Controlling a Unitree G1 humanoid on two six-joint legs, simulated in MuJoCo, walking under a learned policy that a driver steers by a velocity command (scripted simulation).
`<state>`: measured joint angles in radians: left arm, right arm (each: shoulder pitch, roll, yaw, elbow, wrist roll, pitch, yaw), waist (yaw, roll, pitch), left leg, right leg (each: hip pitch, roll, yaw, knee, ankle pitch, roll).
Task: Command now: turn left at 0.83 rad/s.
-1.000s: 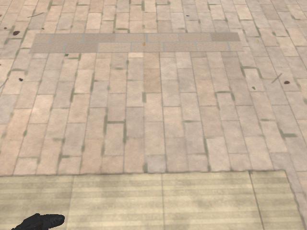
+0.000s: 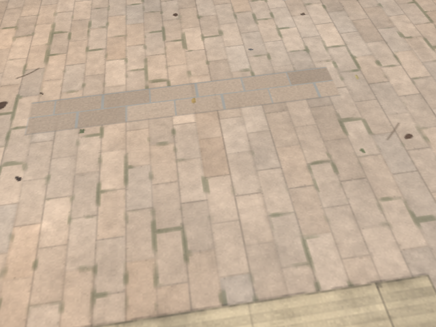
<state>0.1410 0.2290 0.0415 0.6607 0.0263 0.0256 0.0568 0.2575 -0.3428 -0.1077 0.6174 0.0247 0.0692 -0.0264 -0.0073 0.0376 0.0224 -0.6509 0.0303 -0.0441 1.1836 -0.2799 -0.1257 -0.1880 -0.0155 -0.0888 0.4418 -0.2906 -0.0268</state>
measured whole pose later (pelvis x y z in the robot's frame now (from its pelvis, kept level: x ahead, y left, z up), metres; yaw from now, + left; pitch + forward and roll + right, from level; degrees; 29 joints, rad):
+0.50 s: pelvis +0.03 +0.07 -0.01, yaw +15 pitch +2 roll +0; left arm 0.22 0.28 0.05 0.73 -0.01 0.04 0.03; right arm 0.10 -0.21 -0.01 0.61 -0.04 0.01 -0.02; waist 0.03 -0.04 0.01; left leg -0.29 -0.05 0.02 0.51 -0.25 0.06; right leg -0.51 -0.07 0.01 0.92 -0.33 0.08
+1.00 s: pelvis +0.06 +0.02 +0.00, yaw -9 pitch +4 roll +3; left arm 0.23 0.31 0.08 0.59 -0.02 0.03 0.04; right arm 0.04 -0.31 -0.09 0.65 -0.01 0.00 -0.04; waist 0.01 0.03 0.05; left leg -0.61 -0.04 -0.11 1.05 -0.33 -0.10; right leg -0.29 0.07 0.15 0.47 -0.24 -0.07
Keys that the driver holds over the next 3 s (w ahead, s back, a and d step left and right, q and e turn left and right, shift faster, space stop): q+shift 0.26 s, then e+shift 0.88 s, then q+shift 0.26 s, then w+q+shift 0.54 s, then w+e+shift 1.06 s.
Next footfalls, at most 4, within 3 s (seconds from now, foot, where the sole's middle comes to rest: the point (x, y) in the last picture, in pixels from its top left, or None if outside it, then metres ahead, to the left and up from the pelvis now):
0.20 left None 0.05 0.17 -0.78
0.74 right None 0.08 -0.06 -0.78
1.26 left None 0.22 0.13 -0.78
1.90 left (170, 322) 0.49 0.20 -0.78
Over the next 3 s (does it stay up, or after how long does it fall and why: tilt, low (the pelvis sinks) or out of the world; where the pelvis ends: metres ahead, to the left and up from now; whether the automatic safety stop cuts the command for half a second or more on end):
stays up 1.32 0.28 -0.01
